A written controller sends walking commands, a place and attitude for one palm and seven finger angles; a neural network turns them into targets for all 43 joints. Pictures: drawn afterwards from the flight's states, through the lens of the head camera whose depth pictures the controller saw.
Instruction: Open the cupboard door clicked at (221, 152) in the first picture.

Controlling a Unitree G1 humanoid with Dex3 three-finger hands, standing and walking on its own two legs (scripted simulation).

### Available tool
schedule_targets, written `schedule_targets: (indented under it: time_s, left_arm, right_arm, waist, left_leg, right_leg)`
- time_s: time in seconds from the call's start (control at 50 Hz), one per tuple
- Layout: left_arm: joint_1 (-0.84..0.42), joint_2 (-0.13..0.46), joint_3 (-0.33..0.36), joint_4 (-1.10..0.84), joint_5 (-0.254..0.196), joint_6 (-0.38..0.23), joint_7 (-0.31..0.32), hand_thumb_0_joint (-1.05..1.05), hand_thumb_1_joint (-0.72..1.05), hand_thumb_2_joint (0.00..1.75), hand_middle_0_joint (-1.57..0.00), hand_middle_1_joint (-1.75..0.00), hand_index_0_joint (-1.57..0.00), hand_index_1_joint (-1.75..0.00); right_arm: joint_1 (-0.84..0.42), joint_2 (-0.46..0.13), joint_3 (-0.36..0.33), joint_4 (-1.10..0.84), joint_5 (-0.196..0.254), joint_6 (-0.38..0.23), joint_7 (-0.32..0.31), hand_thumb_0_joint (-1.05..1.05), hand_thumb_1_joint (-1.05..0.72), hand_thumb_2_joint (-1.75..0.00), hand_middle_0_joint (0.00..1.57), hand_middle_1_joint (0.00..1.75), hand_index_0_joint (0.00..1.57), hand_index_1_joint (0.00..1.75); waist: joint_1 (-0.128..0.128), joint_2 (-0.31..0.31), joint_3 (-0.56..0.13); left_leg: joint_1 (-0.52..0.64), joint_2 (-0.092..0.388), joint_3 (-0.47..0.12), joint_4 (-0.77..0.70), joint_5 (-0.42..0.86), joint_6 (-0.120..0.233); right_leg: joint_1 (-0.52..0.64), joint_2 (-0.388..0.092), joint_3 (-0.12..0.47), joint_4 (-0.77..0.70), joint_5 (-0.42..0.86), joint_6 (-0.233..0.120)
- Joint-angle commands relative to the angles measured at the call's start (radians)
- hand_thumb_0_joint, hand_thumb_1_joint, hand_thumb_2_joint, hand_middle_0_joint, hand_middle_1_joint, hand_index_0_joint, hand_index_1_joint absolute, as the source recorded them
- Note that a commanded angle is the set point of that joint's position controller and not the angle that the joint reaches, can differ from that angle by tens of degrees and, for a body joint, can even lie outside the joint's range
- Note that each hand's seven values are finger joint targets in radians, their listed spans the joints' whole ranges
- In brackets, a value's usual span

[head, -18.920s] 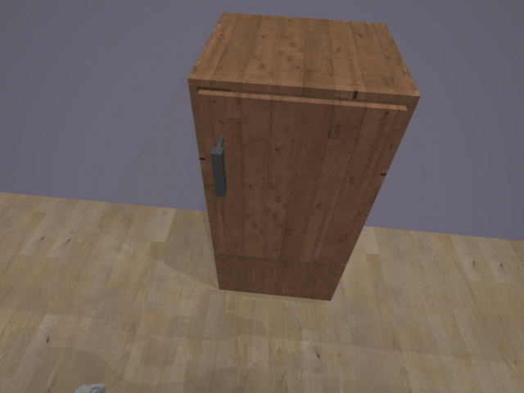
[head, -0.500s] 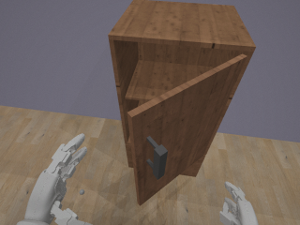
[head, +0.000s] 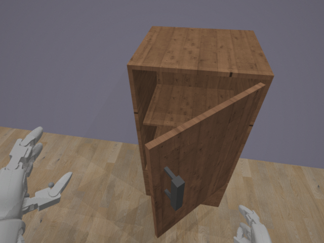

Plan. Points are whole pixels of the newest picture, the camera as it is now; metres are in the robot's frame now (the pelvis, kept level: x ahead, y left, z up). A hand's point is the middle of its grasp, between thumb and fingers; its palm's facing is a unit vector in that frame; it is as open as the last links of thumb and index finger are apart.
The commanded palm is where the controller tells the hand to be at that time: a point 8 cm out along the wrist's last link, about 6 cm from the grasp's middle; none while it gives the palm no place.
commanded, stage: draw the hand back to the body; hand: left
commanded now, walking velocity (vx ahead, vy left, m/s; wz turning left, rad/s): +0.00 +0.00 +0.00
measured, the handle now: (172, 188) +0.28 +0.01 -0.02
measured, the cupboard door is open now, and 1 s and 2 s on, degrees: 46 46 46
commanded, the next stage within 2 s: step back with the hand held close in 0.52 s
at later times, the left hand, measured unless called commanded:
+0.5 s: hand (44, 176) +0.18 +0.24 +0.17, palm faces +0.43 -0.81 -0.39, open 7.4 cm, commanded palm +0.14 +0.28 +0.19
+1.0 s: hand (40, 180) +0.18 +0.24 +0.17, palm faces +0.30 -0.80 -0.52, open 7.4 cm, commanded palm +0.12 +0.29 +0.19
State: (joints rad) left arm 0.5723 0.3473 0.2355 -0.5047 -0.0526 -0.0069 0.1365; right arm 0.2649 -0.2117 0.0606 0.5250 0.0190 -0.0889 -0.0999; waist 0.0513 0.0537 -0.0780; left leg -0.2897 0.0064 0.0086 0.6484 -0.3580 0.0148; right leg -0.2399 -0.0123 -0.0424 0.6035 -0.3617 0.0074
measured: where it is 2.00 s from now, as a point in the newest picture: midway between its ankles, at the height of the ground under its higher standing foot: outside the picture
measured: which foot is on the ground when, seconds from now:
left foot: down 0.00-1.00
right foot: down 0.00-1.00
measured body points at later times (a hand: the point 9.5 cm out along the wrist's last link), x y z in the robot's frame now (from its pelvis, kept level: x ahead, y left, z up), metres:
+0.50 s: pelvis +0.00 -0.02 +0.01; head -0.02 -0.03 +0.46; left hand +0.16 +0.28 +0.19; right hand +0.19 -0.24 -0.06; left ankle -0.01 +0.11 -0.73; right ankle -0.03 -0.13 -0.73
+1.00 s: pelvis -0.03 -0.01 +0.02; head -0.01 -0.01 +0.47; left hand +0.15 +0.28 +0.19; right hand +0.14 -0.26 -0.06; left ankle -0.01 +0.11 -0.73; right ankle -0.03 -0.13 -0.73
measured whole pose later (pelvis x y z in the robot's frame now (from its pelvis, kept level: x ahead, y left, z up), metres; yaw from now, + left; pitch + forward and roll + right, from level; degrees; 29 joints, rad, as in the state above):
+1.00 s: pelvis -0.03 -0.01 +0.02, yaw -2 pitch +0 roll -1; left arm 0.58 0.42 0.38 -0.49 -0.06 -0.13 0.11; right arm 0.16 -0.24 -0.02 0.55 0.01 0.02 -0.08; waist 0.00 0.03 0.03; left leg -0.25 0.02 0.04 0.44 -0.20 0.01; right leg -0.22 0.01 -0.01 0.41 -0.20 0.00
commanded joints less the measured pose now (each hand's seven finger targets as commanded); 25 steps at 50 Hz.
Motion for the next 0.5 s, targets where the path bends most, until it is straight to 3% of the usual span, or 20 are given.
schedule_targets:
  time_s: [0.0, 0.1, 0.12, 0.18, 0.22, 0.36, 0.44, 0.48]
  left_arm:
    - [-0.102, 0.173, 0.177, -0.183, -0.01, -0.079, 0.016, 0.0, 0.69, 0.81, -0.19, -0.3, -0.19, -0.3]
    - [-0.176, 0.21, 0.239, -0.184, -0.017, -0.093, 0.016, 0.0, 0.87, 0.88, -0.2, -0.3, -0.2, -0.3]
    - [-0.189, 0.221, 0.254, -0.188, -0.02, -0.099, 0.018, 0.0, 0.9, 0.9, -0.2, -0.3, -0.2, -0.3]
    - [-0.137, 0.143, 0.188, -0.106, -0.024, -0.093, 0.0, 0.0, 0.9, 0.9, -0.2, -0.3, -0.2, -0.3]
    - [-0.149, 0.14, 0.18, -0.099, -0.027, -0.093, -0.007, 0.0, 0.9, 0.9, -0.2, -0.3, -0.2, -0.3]
    - [-0.18, 0.217, 0.238, -0.175, -0.018, -0.114, 0.001, 0.0, 0.9, 0.9, -0.2, -0.3, -0.2, -0.3]
    - [-0.179, 0.195, 0.221, -0.166, -0.018, -0.113, 0.001, 0.0, 0.9, 0.9, -0.2, -0.3, -0.2, -0.3]
    - [-0.171, 0.177, 0.212, -0.127, -0.02, -0.109, -0.003, 0.0, 0.9, 0.9, -0.2, -0.3, -0.2, -0.3]
  right_arm:
    - [-0.15, -0.109, -0.051, -0.143, -0.001, -0.067, -0.011, 0.0, -0.9, -0.9, 0.2, 0.3, 0.2, 0.3]
    - [-0.164, -0.111, -0.055, -0.112, -0.004, -0.077, -0.008, 0.0, -0.9, -0.9, 0.2, 0.3, 0.2, 0.3]
    - [-0.164, -0.112, -0.056, -0.108, -0.006, -0.08, -0.007, 0.0, -0.9, -0.9, 0.2, 0.3, 0.2, 0.3]
    - [-0.169, -0.116, -0.062, -0.094, -0.006, -0.076, 0.003, 0.0, -0.9, -0.9, 0.2, 0.3, 0.2, 0.3]
    - [-0.178, -0.123, -0.07, -0.095, -0.005, -0.069, 0.005, 0.0, -0.9, -0.9, 0.2, 0.3, 0.2, 0.3]
    - [-0.201, -0.119, -0.072, -0.086, -0.013, -0.075, 0.0, 0.0, -0.9, -0.9, 0.2, 0.3, 0.2, 0.3]
    - [-0.2, -0.109, -0.067, -0.075, -0.014, -0.082, 0.001, 0.0, -0.9, -0.9, 0.2, 0.3, 0.2, 0.3]
    - [-0.201, -0.11, -0.069, -0.066, -0.014, -0.08, 0.0, 0.0, -0.9, -0.9, 0.2, 0.3, 0.2, 0.3]
  waist:
    - [0.009, -0.013, 0.001]
    - [0.013, 0.062, 0.001]
    - [0.013, 0.038, 0.0]
    - [0.006, 0.014, 0.042]
    - [0.006, -0.023, 0.044]
    - [0.024, 0.016, -0.015]
    - [0.016, 0.055, 0.021]
    - [0.011, 0.018, 0.043]
  left_leg:
    - [0.071, 0.018, -0.019, -0.162, 0.274, 0.001]
    - [0.117, 0.014, -0.009, -0.192, 0.308, -0.003]
    - [0.123, 0.013, -0.009, -0.198, 0.305, -0.001]
    - [0.133, 0.015, -0.004, -0.212, 0.313, 0.001]
    - [0.141, 0.015, -0.002, -0.223, 0.293, 0.005]
    - [0.188, 0.006, 0.006, -0.237, 0.323, 0.007]
    - [0.196, 0.002, 0.015, -0.241, 0.325, 0.005]
    - [0.197, 0.004, 0.016, -0.245, 0.321, 0.005]
  right_leg:
    - [0.029, 0.01, -0.008, -0.129, 0.26, -0.027]
    - [0.069, 0.009, 0.0, -0.165, 0.293, -0.029]
    - [0.075, 0.01, -0.002, -0.174, 0.295, -0.028]
    - [0.076, 0.012, -0.004, -0.194, 0.302, -0.023]
    - [0.077, 0.014, -0.002, -0.207, 0.287, -0.018]
    - [0.137, 0.014, 0.011, -0.234, 0.331, -0.024]
    - [0.124, 0.013, 0.013, -0.252, 0.34, -0.021]
    - [0.115, 0.015, 0.013, -0.264, 0.336, -0.018]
